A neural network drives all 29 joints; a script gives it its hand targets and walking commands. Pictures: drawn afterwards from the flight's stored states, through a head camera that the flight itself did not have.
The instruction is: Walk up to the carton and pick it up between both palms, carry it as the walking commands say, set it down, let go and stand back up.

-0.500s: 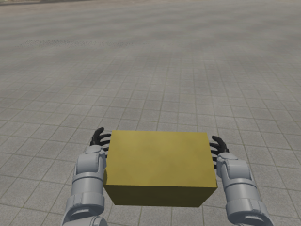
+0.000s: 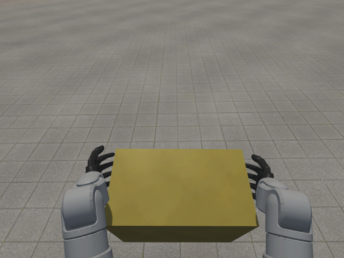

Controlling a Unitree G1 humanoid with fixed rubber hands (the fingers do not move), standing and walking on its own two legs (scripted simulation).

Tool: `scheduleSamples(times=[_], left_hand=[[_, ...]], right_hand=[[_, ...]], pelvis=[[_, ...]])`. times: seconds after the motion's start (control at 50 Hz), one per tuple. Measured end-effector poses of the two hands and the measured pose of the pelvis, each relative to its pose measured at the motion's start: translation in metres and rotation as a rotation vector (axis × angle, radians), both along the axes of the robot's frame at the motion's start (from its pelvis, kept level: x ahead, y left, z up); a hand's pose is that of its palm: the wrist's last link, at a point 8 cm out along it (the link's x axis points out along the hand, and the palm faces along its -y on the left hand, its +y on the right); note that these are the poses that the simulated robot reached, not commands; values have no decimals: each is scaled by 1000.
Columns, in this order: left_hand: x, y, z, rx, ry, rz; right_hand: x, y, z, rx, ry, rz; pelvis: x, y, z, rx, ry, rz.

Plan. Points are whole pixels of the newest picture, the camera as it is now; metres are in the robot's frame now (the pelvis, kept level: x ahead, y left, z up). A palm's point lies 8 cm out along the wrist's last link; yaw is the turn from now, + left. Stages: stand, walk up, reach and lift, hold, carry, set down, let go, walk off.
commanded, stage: carry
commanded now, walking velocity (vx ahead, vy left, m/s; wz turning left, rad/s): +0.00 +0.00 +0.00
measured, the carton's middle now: (177, 199) +0.26 +0.03 +0.02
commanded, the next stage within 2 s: none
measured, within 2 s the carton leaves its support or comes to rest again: neither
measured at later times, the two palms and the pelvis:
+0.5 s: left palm (100, 224) +0.15 +0.16 +0.12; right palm (313, 257) +0.13 -0.19 +0.10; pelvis -0.10 -0.01 +0.00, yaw -4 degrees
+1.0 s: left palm (103, 242) +0.12 +0.14 +0.13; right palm out of the picture +0.08 -0.21 +0.10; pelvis -0.14 -0.02 +0.00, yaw -6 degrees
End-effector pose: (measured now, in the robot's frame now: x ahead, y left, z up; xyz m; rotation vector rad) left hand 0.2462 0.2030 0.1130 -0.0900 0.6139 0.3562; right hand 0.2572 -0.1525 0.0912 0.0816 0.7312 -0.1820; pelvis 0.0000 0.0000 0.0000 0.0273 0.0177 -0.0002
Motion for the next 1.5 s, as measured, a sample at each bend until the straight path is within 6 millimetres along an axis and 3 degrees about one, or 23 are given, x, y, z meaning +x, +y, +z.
scheduleSamples(times=[0.08, 0.2, 0.36, 0.5, 0.64, 0.96, 1.1, 1.2, 1.32, 1.4, 1.5], left_hand=[[-12, -28, -1, 4, -23, -37], [-34, -58, 6, -7, -8, -86], [-68, -46, 6, -16, -43, -90], [-95, -44, 8, -25, -47, -78], [-110, -58, 15, -8, -61, -97], [-129, -59, 20, -3, -73, -113], [-125, -92, 16, 22, -48, -142], [-110, -116, 16, 16, 9, -202], [-81, -123, 25, 15, -15, -224], [-62, -123, 21, 11, -48, -230], [-31, -151, 11, -11, 1, -297]], right_hand=[[-27, -28, -6, 4, -20, -43], [-74, -54, -5, 9, 6, -119], [-108, -42, 2, -15, -24, -128], [-131, -41, 7, -26, -30, -114], [-151, -54, 7, -12, -43, -132], [-176, -53, 12, -13, -57, -151], [-182, -84, -1, 10, -30, -180], [-188, -106, 3, 7, 25, -235], [-167, -112, 14, -8, 0, -258], [-149, -111, 14, -15, -31, -271], [-141, -134, 10, -34, 17, -330]], pelvis=[[-18, -15, -9, 14, -11, -35], [-45, -22, 1, 28, -18, -30], [-85, -10, -3, -1, -1, -31], [-104, -14, -1, -10, -21, -67], [-119, -22, -1, -6, -40, -74], [-139, -17, -1, -11, -63, -84], [-142, -39, -3, 15, -43, -161], [-137, -50, 12, 28, -14, -162], [-122, -49, 19, 24, 44, -160], [-106, -47, 11, -5, 63, -208], [-81, -60, 16, -15, 87, -287]])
